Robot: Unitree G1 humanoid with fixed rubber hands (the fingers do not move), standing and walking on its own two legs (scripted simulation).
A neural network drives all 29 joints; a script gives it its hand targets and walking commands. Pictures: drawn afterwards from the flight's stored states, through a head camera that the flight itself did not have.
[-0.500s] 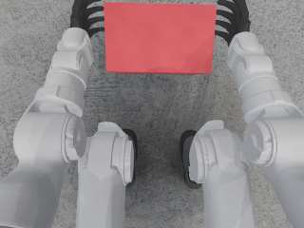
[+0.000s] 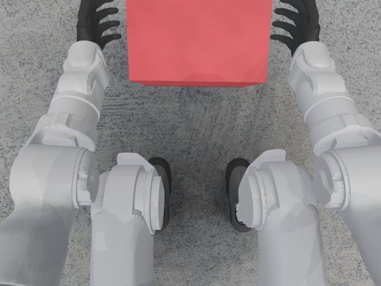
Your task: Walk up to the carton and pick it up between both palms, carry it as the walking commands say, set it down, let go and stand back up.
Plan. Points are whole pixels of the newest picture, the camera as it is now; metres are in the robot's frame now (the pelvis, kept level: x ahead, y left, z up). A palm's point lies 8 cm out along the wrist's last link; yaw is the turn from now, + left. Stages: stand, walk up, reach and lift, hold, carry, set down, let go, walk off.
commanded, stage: set down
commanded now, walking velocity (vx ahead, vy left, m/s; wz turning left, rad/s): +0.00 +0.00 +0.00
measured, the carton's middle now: (196, 48) +0.51 +0.01 -0.27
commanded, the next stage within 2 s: let go in 1.80 s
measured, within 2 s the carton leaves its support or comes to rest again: neither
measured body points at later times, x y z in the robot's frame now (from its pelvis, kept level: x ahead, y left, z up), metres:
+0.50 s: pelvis +0.00 +0.00 -0.01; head +0.36 +0.02 +0.26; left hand +0.52 +0.22 -0.19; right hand +0.52 -0.20 -0.18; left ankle +0.11 +0.11 -0.33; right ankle +0.11 -0.11 -0.33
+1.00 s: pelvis +0.01 +0.00 +0.09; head +0.33 +0.01 +0.41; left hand +0.53 +0.23 -0.02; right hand +0.52 -0.20 -0.03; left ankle +0.11 +0.11 -0.33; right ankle +0.11 -0.11 -0.33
